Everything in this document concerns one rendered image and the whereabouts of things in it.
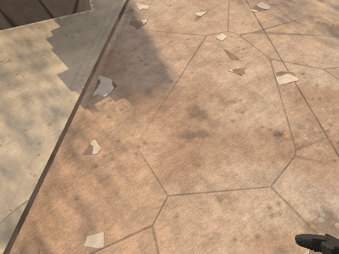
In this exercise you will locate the right robot hand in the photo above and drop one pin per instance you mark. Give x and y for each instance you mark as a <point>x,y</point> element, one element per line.
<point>326,244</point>

